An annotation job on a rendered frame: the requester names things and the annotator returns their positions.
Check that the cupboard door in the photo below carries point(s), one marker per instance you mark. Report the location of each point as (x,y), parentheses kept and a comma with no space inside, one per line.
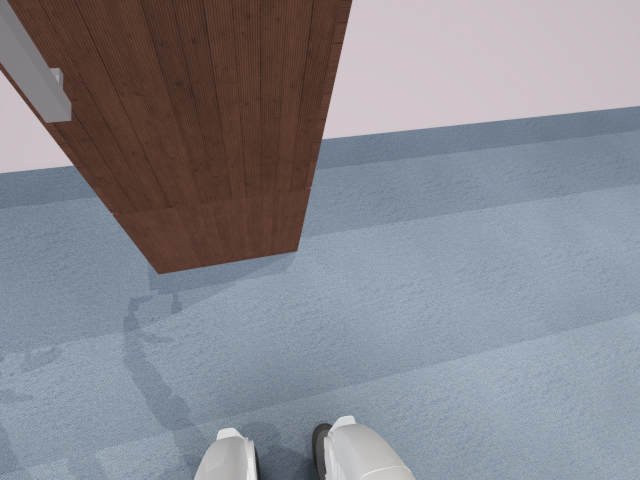
(184,102)

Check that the right robot foot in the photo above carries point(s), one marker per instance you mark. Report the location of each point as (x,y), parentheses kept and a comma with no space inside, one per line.
(319,433)

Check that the handle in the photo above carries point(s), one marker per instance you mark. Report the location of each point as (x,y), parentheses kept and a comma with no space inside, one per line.
(43,86)

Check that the left robot thigh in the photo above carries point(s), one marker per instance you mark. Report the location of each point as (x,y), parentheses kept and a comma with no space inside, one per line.
(231,458)

